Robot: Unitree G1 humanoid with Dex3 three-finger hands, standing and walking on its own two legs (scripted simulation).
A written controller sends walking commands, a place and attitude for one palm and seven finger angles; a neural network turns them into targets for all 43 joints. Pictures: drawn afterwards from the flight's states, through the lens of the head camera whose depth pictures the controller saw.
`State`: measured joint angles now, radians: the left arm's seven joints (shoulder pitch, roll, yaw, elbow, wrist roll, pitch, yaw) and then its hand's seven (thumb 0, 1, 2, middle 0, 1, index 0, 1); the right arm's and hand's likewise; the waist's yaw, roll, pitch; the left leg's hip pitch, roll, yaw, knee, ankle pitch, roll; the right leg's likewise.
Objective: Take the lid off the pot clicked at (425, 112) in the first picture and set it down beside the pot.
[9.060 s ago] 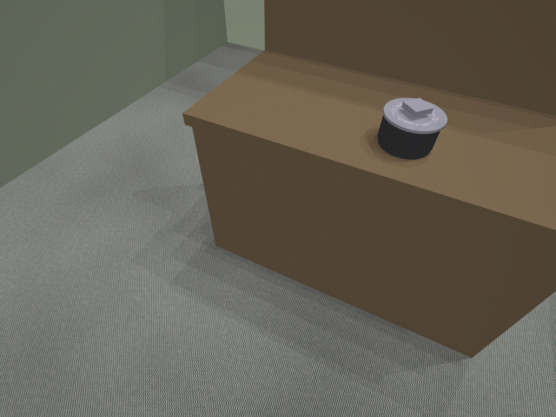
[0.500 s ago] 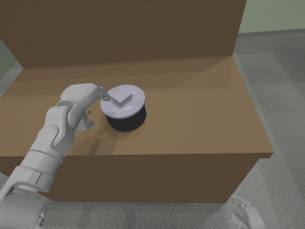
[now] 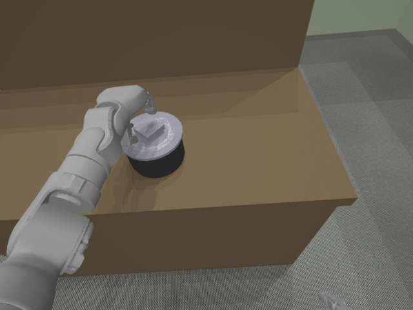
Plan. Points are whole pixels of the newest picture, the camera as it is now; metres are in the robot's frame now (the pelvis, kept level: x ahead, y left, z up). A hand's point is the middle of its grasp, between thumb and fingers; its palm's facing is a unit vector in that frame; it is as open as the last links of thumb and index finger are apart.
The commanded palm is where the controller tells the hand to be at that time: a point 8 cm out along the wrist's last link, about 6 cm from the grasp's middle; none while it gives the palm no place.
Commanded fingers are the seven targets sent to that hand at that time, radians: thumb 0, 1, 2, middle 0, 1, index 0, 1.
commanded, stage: move the open hand above the knob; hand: left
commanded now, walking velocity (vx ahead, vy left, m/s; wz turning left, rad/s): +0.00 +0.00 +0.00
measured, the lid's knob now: (149, 128) +0.51 +0.14 +0.04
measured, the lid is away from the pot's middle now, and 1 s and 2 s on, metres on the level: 0.00 0.00 0.00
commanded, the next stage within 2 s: lower the open fingers around the knob in 1.06 s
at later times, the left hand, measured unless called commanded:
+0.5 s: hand (144, 111) +0.50 +0.13 +0.11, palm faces -0.33 -0.06 -0.94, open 10.3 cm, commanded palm +0.49 +0.15 +0.18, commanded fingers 0.00 -0.30 1.38 -0.81 -0.08 -0.81 -0.08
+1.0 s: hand (137, 113) +0.49 +0.14 +0.11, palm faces -0.31 -0.05 -0.95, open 10.3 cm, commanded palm +0.49 +0.14 +0.18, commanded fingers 0.00 -0.30 1.38 -0.81 -0.08 -0.81 -0.08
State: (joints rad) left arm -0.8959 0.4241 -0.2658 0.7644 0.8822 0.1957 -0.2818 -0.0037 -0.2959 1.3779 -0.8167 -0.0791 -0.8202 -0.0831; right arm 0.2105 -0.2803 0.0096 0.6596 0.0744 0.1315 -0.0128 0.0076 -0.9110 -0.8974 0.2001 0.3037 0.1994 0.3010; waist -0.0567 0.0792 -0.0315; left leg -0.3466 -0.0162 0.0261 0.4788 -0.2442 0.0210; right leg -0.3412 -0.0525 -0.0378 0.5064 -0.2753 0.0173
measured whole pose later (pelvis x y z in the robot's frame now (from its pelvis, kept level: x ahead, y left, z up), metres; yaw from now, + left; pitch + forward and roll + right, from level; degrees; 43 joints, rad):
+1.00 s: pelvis +0.01 +0.01 +0.00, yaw -1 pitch +10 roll +0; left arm -1.05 0.39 -0.27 0.97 0.91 0.20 -0.25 0.00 -0.30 1.38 -0.82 -0.08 -0.82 -0.08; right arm 0.22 -0.27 0.00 0.69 0.07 0.11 -0.02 0.00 -0.91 -0.90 0.20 0.30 0.20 0.30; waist -0.07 0.06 -0.07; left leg -0.40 -0.01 0.04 0.49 -0.25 0.03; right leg -0.40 -0.05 -0.02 0.50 -0.27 0.03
